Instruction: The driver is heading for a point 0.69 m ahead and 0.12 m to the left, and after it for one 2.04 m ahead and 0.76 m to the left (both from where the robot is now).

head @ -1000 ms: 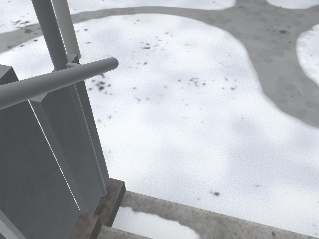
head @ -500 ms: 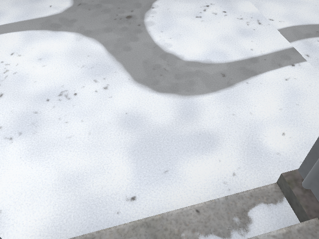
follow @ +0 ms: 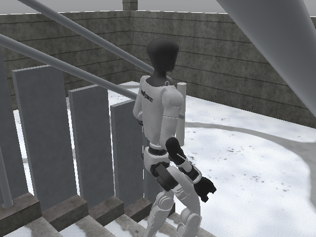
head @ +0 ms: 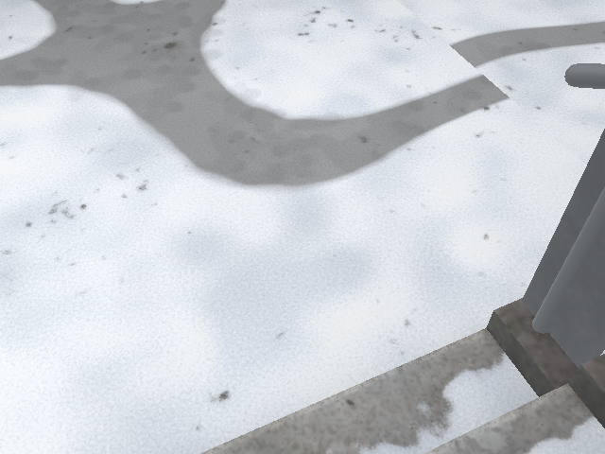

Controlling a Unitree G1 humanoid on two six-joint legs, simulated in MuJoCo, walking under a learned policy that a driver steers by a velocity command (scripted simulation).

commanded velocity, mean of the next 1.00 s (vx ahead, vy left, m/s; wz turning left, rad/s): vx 0.32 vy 0.00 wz -0.08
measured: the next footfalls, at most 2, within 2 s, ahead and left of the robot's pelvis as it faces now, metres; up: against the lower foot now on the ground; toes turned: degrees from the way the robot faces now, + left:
right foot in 0.38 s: +0.02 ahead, -0.12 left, +0.00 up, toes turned -7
left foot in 0.88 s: +0.30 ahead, +0.10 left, -0.16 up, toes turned -2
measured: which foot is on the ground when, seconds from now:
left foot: down 0.00-0.44, up 0.46-0.86, down 0.88-1.00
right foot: up 0.00-0.36, down 0.38-0.88, up 0.90-1.00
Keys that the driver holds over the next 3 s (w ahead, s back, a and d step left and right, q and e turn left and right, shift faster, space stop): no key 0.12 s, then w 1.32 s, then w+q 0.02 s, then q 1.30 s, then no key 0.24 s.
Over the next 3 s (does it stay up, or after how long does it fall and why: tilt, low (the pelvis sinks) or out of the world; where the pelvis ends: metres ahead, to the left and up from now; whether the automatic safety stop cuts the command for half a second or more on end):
stays up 0.89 0.13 -0.47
